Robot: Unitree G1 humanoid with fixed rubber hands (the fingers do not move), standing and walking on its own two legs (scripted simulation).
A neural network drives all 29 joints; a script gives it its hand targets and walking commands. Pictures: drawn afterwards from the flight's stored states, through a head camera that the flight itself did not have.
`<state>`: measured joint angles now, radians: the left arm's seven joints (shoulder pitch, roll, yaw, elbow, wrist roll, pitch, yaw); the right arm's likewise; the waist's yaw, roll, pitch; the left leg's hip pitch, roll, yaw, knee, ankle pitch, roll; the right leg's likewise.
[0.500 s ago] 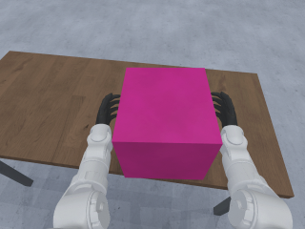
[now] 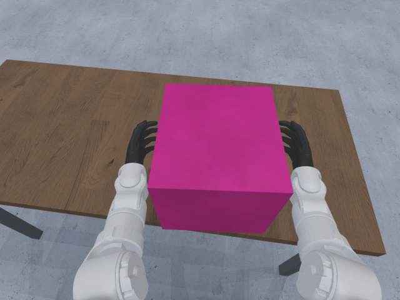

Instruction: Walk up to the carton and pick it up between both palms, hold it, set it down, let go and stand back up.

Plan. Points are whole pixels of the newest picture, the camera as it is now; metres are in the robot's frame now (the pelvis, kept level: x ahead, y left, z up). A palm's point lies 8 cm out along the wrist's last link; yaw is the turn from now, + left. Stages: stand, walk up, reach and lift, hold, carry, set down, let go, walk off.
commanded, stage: set down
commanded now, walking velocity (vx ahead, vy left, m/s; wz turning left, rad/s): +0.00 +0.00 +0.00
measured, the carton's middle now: (215, 159) +0.42 +0.02 -0.03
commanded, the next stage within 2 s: none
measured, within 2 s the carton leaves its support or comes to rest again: neither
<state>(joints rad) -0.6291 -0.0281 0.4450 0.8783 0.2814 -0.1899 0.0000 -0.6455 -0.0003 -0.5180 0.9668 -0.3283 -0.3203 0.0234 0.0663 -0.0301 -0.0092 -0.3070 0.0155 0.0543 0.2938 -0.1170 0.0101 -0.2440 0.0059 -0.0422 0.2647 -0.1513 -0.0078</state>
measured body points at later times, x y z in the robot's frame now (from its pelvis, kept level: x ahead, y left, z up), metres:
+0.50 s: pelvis +0.00 +0.00 +0.00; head +0.06 +0.02 +0.44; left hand +0.39 +0.19 +0.02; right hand +0.41 -0.15 +0.04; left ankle +0.01 +0.11 -0.75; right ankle -0.02 -0.11 -0.75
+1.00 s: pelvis +0.00 +0.00 -0.01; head +0.08 +0.02 +0.43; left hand +0.40 +0.20 -0.01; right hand +0.42 -0.15 +0.00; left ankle +0.01 +0.11 -0.75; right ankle -0.02 -0.11 -0.75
